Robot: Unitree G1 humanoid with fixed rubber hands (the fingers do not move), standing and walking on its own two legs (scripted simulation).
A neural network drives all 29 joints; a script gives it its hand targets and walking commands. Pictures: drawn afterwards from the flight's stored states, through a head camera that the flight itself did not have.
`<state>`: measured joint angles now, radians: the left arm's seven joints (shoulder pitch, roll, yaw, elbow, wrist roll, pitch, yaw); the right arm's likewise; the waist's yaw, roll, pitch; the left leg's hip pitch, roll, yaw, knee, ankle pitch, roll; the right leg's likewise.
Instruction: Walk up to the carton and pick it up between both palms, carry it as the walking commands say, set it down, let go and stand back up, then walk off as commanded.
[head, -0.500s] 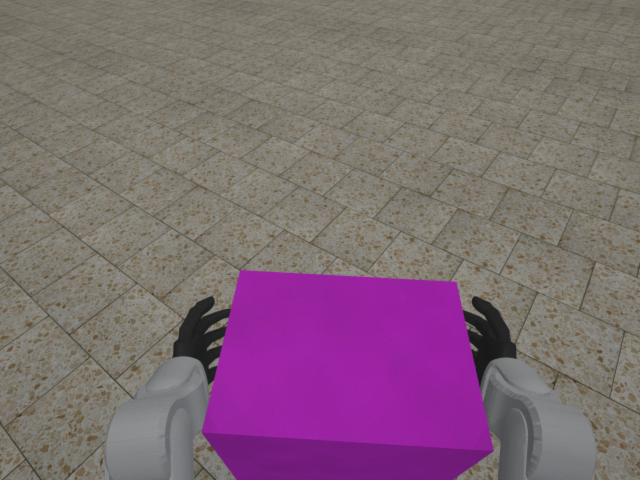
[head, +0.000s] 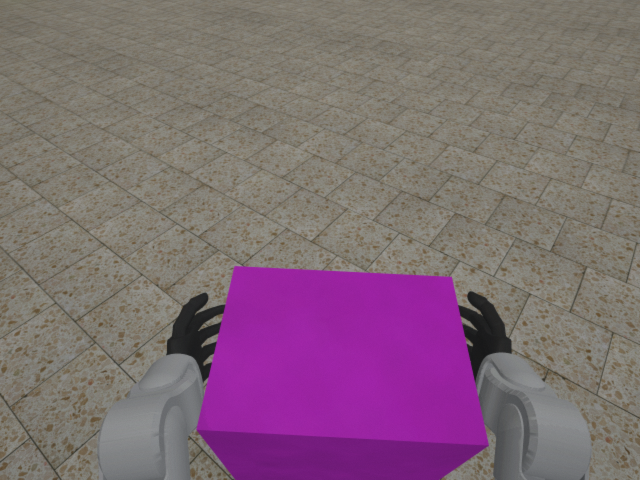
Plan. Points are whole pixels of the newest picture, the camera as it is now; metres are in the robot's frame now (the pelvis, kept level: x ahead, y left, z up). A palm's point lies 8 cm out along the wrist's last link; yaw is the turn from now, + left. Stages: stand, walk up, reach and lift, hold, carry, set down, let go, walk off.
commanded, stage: carry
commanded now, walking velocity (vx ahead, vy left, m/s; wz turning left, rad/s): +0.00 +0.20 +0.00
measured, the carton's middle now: (334, 392) +0.22 -0.01 +0.03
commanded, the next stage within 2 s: none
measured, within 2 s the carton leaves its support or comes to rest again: neither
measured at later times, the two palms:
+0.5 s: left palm (129, 378) +0.21 +0.22 +0.09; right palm (427, 364) +0.23 -0.11 +0.08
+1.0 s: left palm (127, 364) +0.23 +0.22 +0.09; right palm (416, 351) +0.24 -0.10 +0.08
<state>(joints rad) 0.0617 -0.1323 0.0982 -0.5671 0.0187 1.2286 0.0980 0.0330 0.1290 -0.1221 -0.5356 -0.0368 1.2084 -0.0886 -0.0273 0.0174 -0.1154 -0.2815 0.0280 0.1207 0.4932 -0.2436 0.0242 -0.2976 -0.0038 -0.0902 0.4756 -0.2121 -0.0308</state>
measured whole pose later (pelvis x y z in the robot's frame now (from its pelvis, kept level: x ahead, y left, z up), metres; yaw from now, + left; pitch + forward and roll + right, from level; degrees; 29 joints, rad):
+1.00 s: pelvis +0.01 +0.06 -0.01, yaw +1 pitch +2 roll +0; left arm 0.06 -0.13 0.11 -0.58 0.01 1.21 0.09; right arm 0.03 0.13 -0.11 -0.56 -0.05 1.19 -0.08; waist 0.00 0.02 -0.08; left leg -0.30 -0.06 0.15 0.56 -0.30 0.12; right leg -0.33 -0.10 -0.06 0.59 -0.28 0.06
